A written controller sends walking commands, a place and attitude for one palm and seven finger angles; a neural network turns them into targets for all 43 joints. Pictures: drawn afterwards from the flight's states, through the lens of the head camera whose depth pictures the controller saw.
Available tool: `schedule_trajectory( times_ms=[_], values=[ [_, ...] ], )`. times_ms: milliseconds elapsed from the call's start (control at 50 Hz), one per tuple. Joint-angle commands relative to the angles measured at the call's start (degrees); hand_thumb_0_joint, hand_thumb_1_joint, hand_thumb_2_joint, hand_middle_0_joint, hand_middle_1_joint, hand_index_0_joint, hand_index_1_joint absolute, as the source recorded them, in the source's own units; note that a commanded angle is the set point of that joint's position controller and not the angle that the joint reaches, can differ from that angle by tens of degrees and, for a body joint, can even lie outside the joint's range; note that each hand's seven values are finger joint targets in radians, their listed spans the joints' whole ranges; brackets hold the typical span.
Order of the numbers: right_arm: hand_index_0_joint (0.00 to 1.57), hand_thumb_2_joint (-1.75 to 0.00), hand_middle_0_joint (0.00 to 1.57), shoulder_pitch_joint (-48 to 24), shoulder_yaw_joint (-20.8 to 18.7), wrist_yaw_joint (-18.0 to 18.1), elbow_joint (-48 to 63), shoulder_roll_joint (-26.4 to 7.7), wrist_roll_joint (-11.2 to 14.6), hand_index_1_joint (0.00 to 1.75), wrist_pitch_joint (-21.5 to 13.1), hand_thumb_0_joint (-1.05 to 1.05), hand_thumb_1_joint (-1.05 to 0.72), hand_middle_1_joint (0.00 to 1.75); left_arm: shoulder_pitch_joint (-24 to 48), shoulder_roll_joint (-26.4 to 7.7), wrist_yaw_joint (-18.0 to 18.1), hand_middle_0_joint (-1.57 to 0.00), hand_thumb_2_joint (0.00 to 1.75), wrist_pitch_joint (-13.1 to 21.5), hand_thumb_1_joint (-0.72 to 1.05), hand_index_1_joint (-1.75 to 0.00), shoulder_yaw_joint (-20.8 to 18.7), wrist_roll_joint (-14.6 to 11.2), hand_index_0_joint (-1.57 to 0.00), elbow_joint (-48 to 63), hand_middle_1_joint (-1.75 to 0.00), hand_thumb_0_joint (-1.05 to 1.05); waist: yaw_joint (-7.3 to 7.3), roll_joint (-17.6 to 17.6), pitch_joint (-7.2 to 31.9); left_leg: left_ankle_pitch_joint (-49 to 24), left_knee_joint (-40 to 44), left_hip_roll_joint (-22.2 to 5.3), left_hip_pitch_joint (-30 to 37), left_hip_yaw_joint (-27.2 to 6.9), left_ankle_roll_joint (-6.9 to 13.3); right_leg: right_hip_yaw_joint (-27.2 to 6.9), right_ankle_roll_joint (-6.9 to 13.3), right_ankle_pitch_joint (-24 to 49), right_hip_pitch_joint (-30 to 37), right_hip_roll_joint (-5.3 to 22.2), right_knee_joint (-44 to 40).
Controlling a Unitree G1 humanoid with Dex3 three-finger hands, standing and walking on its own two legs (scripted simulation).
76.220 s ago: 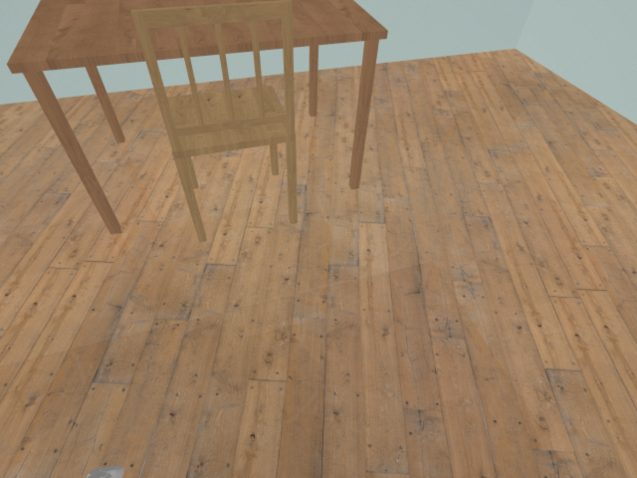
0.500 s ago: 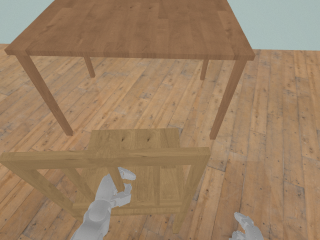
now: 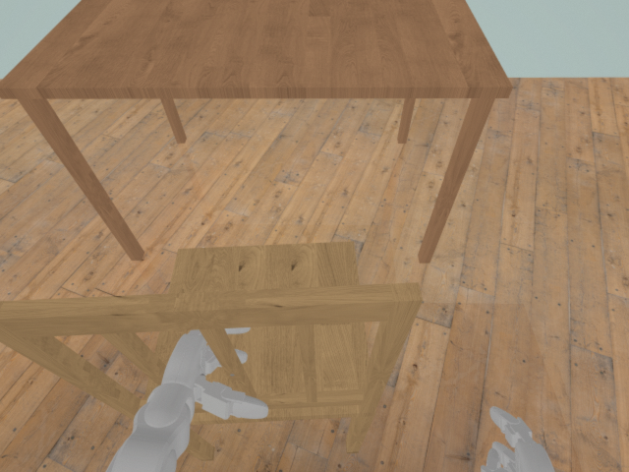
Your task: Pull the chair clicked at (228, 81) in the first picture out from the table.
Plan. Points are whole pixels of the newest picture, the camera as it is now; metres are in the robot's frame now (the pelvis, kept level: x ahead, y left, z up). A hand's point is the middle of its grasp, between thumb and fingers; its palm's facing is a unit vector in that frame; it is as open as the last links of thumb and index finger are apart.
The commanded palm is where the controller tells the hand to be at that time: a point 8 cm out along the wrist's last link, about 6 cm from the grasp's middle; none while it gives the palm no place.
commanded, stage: open the thumb and straighten the fingers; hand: left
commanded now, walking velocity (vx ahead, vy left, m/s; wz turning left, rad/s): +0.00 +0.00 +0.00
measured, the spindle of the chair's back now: (234, 369) +0.27 +0.11 -0.05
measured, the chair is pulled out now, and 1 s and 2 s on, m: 0.51 0.51 0.50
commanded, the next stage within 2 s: draw the fingers out of the gap in 0.30 s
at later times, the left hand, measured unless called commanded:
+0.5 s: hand (227, 384) +0.25 +0.12 -0.05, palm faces -0.09 -0.99 -0.13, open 17.4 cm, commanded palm +0.22 +0.18 -0.02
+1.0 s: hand (213, 457) +0.16 +0.13 -0.04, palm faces -0.07 -0.99 -0.13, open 17.5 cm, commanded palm +0.14 +0.18 -0.02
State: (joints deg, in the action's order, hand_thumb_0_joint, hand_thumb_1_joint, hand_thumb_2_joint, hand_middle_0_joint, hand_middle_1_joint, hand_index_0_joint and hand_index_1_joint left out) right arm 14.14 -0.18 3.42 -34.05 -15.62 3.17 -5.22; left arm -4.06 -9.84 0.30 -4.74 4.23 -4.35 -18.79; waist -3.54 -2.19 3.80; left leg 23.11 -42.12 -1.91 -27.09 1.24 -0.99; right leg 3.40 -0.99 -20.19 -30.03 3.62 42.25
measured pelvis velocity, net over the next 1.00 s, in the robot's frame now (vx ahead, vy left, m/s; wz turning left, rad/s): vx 0.00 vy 0.00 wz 0.04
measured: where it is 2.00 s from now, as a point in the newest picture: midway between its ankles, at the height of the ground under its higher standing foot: outside the picture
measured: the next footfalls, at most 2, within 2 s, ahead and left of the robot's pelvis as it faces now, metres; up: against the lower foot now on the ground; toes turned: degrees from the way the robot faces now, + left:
none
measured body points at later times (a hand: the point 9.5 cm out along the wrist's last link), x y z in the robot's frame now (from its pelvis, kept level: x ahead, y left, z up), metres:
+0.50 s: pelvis +0.01 -0.01 -0.01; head +0.05 -0.02 +0.43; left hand +0.25 +0.17 -0.04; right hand +0.17 -0.26 -0.10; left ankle -0.02 +0.13 -0.71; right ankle +0.01 -0.13 -0.71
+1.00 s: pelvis +0.00 +0.00 -0.03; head +0.04 -0.01 +0.42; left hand +0.16 +0.18 -0.03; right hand +0.19 -0.23 -0.09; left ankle -0.02 +0.13 -0.71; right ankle +0.01 -0.13 -0.71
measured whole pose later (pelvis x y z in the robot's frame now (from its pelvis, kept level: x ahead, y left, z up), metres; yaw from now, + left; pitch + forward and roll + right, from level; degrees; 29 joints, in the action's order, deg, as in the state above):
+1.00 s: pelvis +0.00 +0.00 -0.03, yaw +2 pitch +10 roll -1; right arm 13.7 1.2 6.3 -27.3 -13.0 2.6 -7.3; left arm -32.6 -11.2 -0.2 -10.1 7.3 -1.6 10.5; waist -2.2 -2.5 7.6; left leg 28.9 -53.9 -1.5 -35.3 -1.5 -1.1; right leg 5.5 -1.0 -26.2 -36.5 4.5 52.6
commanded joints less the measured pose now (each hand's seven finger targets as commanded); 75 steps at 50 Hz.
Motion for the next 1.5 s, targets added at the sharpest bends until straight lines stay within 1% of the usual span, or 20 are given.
schedule_trajectory(
  times_ms=[0,40,60,140,260,280,340,360,380,540,680,740,900,980,1260,1280,1320,1380,1420,1480],
  values=[
    [0.2,-0.9,0.2,-2.6,-2.6,0.4,9.3,-6.7,-0.4,0.3,-3.9,0.0,-0.9,0.3,5.2,-2.7,-0.3,-0.18,0.2,1.2,-0.55,-0.51,-1.0,0.1,-0.18,14.4,-0.51,0.0,0.46,4.2,13.5,-16.5,3.6,0.2,3.0,-0.6,1.8,1.3,1.3,17.6,7.8,-0.3,-2.5],
    [0.2,-0.9,0.2,-2.6,-2.5,0.4,10.0,-6.7,-0.6,0.3,-4.0,0.0,-0.9,0.3,3.9,-3.4,0.2,-0.13,0.2,0.6,-0.55,-0.36,-1.3,0.6,-0.13,16.5,-0.36,0.0,0.53,5.0,13.8,-16.7,2.9,0.3,2.1,-0.7,1.8,1.4,1.2,17.9,7.6,-0.3,-1.6],
    [0.2,-0.9,0.2,-2.4,-2.4,0.9,9.3,-7.3,-0.8,0.3,-3.5,0.0,-0.9,0.3,5.5,-8.8,0.6,-0.1,0.2,0.2,-0.55,-0.29,-6.5,0.9,-0.1,14.6,-0.29,0.0,0.77,4.8,12.2,-16.2,2.6,0.5,0.7,-0.8,1.8,1.2,1.4,17.8,7.2,-0.3,-1.6],
    [0.2,-0.9,0.2,-2.7,-1.9,1.2,10.4,-6.5,-0.7,0.3,-3.4,0.0,-0.9,0.3,5.8,-5.8,0.0,0.0,0.2,-0.6,-0.55,0.0,-3.7,1.0,0.0,17.6,0.0,0.0,0.35,3.5,12.5,-14.8,1.6,0.9,0.5,-0.3,2.0,0.8,1.0,16.7,6.7,-0.1,-1.3],
    [0.2,-0.9,0.2,-2.3,-1.7,1.7,10.6,-6.7,-0.7,0.3,-4.1,0.0,-0.9,0.3,6.2,-3.8,-1.5,0.0,0.2,-2.1,-0.55,0.0,-0.6,0.2,0.0,19.8,0.0,0.0,-0.94,2.2,13.2,-16.6,0.0,0.8,1.4,-1.1,2.2,1.4,1.1,18.2,5.4,-0.1,-0.8],
    [0.2,-0.9,0.2,-2.1,-1.7,1.8,10.5,-6.8,-0.7,0.3,-4.1,0.0,-0.9,0.3,4.9,-4.6,-1.4,0.0,0.2,-2.4,-0.55,0.0,-1.6,0.2,0.0,19.0,0.0,0.0,-0.7,4.0,13.0,-16.2,-0.1,0.7,0.9,-1.2,2.1,1.6,1.0,17.7,5.3,-0.1,-0.5],
    [0.2,-0.9,0.2,-2.2,-1.8,1.8,11.2,-6.7,-0.7,0.3,-4.4,0.0,-0.9,0.3,3.2,-3.7,-1.2,0.0,0.2,-2.6,-0.55,0.0,-0.4,0.6,0.0,21.4,0.0,0.0,-0.33,3.2,14.3,-17.2,-0.5,0.8,1.3,-1.3,2.1,1.8,1.0,18.5,5.5,0.1,0.1],
    [0.2,-0.9,0.2,-2.2,-1.7,1.9,11.2,-6.8,-0.8,0.3,-4.4,0.0,-0.9,0.3,2.7,-4.2,-0.9,0.0,0.2,-2.9,-0.55,0.0,-0.8,0.8,0.0,21.2,0.0,0.0,-0.1,2.9,14.1,-17.7,-0.3,0.8,1.1,-1.5,2.0,2.0,1.3,18.6,5.5,0.1,0.3],
    [0.2,-0.9,0.2,-1.8,-1.9,2.1,10.8,-7.1,-0.9,0.3,-3.9,0.0,-0.9,0.3,-1.0,-10.4,-0.4,0.0,0.2,-3.1,-0.55,0.0,-7.9,0.8,0.0,18.6,0.0,0.0,1.24,3.9,13.6,-16.7,-0.5,0.9,-0.6,-1.2,1.8,1.7,1.2,18.4,6.2,0.1,0.5],
    [0.2,-0.9,0.2,-2.8,-1.9,2.0,14.1,-5.9,-0.6,0.3,-4.4,0.0,-0.9,0.3,-12.1,-5.8,-1.3,0.0,0.2,-2.6,-0.55,0.0,-2.1,0.6,0.0,29.6,0.0,0.0,0.75,2.7,13.1,-15.6,-1.4,1.0,-1.4,-0.9,2.0,1.6,1.1,16.9,5.5,0.1,0.8],
    [0.2,-0.9,0.2,-2.7,-2.1,2.8,13.9,-5.7,-0.7,0.3,-5.5,0.0,-0.9,0.3,-17.9,-7.4,-0.4,0.0,0.2,-2.1,-0.55,0.0,-2.8,1.4,0.0,34.1,0.0,0.0,0.51,2.3,11.3,-13.7,-2.6,1.2,-2.9,-1.7,2.1,1.9,1.2,13.6,2.6,-0.1,1.5],
    [0.2,-0.9,0.2,-2.8,-2.0,2.9,14.4,-5.5,-0.8,0.3,-5.9,0.0,-0.9,0.3,-19.2,-5.9,-0.6,0.0,0.2,-1.8,-0.55,0.0,-0.5,1.8,0.0,36.5,0.0,0.0,0.16,1.9,11.1,-12.9,-3.0,1.3,-2.9,-2.1,2.1,2.0,1.1,12.1,1.2,-0.1,2.0],
    [0.2,-0.9,0.2,-4.3,-2.1,3.3,15.7,-4.5,-0.9,0.3,-5.6,0.0,-0.9,0.3,-28.0,-5.9,-0.3,0.0,0.2,-2.5,-0.55,0.0,-0.5,2.7,0.0,39.4,0.0,0.0,0.98,3.5,9.7,-10.2,-3.7,1.5,-5.3,-2.6,2.1,2.4,1.3,8.6,0.0,-0.2,2.8],
    [0.2,-0.9,0.2,-4.5,-1.9,3.4,17.0,-4.1,-0.8,0.3,-5.4,0.0,-0.9,0.3,-30.5,-5.2,-0.4,0.0,0.2,-2.4,-0.55,0.0,1.2,3.1,0.0,42.8,0.0,0.0,1.06,1.5,9.4,-9.2,-4.1,1.5,-5.6,-2.7,2.1,2.3,1.4,6.8,-1.1,-0.2,3.3],
    [0.2,-0.9,0.2,-5.1,-3.0,3.7,19.5,-2.8,-0.5,0.3,-5.0,0.0,-0.9,0.3,-43.6,-5.4,-0.5,0.0,0.2,-1.1,-0.55,0.0,2.0,4.6,0.0,48.9,0.0,0.0,2.1,1.8,9.2,-8.3,-6.5,1.7,-9.1,-2.7,2.4,2.1,1.6,5.3,-3.4,-0.5,5.2],
    [0.2,-0.9,0.2,-4.5,-2.6,3.6,19.0,-2.4,-0.5,0.3,-6.4,0.0,-0.9,0.3,-38.8,-0.1,-0.6,0.0,0.2,5.9,-0.55,0.0,0.9,-3.1,0.0,56.1,0.0,0.0,1.69,4.9,8.1,-8.6,-8.4,2.4,-9.9,-3.0,1.8,3.6,1.5,6.3,-5.7,-1.2,6.1],
    [0.2,-0.9,0.2,-3.7,-3.2,3.4,17.0,-2.5,-0.2,0.3,-7.5,0.0,-0.9,0.3,-42.0,-4.2,-0.7,0.0,0.2,11.4,-0.55,0.0,-3.6,-3.9,0.0,54.1,0.0,0.0,2.87,2.7,11.2,-9.6,-9.2,2.3,-9.5,-3.0,1.7,3.0,1.7,6.5,-5.3,-1.2,7.3],
    [0.2,-0.9,0.2,-4.1,-3.7,2.3,15.8,-2.0,0.1,0.3,-8.4,0.0,-0.9,0.3,-42.8,-3.3,-1.7,0.0,0.2,17.9,-0.55,0.0,-3.3,-4.4,0.0,55.8,0.0,0.0,3.3,-1.3,11.8,-12.2,-10.0,2.1,-8.9,-2.9,1.1,3.1,2.0,7.7,-6.1,-1.1,9.2],
    [0.2,-0.9,0.2,-5.0,-4.1,1.4,14.9,-1.9,0.4,0.3,-8.4,0.0,-0.9,0.3,-43.1,-2.5,-3.2,0.0,0.2,22.2,-0.55,0.0,-2.6,-4.6,0.0,53.9,0.0,0.0,3.11,0.5,10.3,-11.2,-10.8,1.7,-10.6,-3.1,0.9,3.0,1.8,6.5,-8.2,-1.3,10.0],
    [0.2,-0.9,0.2,-6.6,-4.7,0.2,13.8,-2.0,0.3,0.3,-8.2,0.0,-0.9,0.3,-40.6,-5.2,-6.2,0.0,0.2,28.3,-0.55,0.0,-4.7,-5.0,0.0,52.9,0.0,0.0,3.13,1.5,9.9,-8.5,-12.6,1.3,-14.4,-3.1,0.9,1.9,2.0,4.3,-9.1,-1.1,11.2]
  ],
)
